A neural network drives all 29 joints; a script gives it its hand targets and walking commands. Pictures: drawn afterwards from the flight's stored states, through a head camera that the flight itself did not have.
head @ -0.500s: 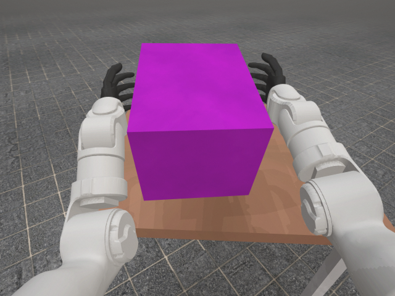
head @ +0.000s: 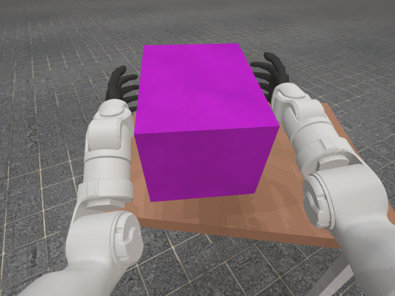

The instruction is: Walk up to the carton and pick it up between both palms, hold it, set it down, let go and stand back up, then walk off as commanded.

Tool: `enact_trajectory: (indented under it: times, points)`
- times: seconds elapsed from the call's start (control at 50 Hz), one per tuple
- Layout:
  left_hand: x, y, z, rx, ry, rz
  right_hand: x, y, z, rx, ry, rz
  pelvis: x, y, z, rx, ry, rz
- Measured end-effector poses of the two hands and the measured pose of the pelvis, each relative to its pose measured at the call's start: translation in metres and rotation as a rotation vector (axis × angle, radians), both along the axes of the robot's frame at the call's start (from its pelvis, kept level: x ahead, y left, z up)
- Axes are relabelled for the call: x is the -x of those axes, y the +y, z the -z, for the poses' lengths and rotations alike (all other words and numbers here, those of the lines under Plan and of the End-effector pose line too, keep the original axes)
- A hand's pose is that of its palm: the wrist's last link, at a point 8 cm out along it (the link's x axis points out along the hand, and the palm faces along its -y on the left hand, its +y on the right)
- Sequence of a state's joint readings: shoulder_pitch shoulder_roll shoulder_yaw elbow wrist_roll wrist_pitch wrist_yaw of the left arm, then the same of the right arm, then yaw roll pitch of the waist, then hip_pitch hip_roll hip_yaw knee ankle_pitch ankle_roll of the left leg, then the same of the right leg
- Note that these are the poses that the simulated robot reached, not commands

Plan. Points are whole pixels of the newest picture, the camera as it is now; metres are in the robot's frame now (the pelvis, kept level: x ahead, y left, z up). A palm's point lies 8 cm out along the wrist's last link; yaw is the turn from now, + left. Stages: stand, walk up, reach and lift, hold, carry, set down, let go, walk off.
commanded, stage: set down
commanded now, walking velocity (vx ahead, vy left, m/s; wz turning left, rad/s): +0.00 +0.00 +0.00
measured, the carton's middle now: (197, 117) +0.44 +0.02 +0.19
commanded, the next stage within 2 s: none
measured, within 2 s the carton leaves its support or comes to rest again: neither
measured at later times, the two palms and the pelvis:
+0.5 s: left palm (121, 116) +0.38 +0.17 +0.23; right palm (276, 99) +0.43 -0.14 +0.24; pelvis +0.00 -0.01 +0.00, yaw +0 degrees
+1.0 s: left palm (129, 124) +0.40 +0.16 +0.20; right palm (273, 107) +0.45 -0.15 +0.21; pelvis +0.01 -0.01 +0.00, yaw +0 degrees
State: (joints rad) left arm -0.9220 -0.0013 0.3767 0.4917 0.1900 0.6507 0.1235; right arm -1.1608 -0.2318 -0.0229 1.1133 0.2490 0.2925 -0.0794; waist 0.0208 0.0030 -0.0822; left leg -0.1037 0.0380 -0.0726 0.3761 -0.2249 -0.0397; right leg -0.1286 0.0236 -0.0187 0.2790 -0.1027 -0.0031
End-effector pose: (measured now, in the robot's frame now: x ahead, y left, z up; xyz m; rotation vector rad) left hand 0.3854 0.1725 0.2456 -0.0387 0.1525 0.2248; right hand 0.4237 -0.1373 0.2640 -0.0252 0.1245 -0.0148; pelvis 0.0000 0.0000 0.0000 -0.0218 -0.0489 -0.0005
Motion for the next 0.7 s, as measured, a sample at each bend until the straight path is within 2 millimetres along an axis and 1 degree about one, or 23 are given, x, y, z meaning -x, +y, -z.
enact_trajectory:
  times: [0.12, 0.24, 0.32, 0.42, 0.54, 0.7]
  points:
    - [-0.008, -0.010, 0.008, 0.006, 0.011, 0.012, -0.003, -0.011, 0.014, -0.006, 0.010, 0.018, -0.005, 0.000, 0.000, 0.001, 0.006, 0.000]
    - [-0.008, -0.012, 0.020, 0.015, 0.031, 0.004, -0.004, -0.013, 0.026, -0.008, 0.029, 0.013, -0.007, -0.001, 0.000, 0.001, 0.009, 0.000]
    - [-0.004, -0.009, 0.025, 0.018, 0.036, -0.013, -0.006, -0.009, 0.028, -0.007, 0.034, -0.004, -0.006, -0.003, 0.000, 0.001, 0.008, 0.001]
    - [0.001, -0.004, 0.022, 0.019, 0.022, -0.037, -0.006, -0.003, 0.025, -0.007, 0.021, -0.027, -0.005, -0.006, 0.000, 0.001, 0.007, 0.003]
    - [0.005, -0.005, 0.021, 0.019, 0.020, -0.041, -0.005, -0.005, 0.024, -0.013, 0.020, -0.040, -0.003, -0.008, 0.001, -0.001, 0.004, 0.003]
    - [0.000, -0.013, 0.036, 0.020, 0.058, -0.040, -0.011, -0.013, 0.041, -0.011, 0.057, -0.049, -0.002, -0.011, 0.001, -0.005, 0.005, 0.003]
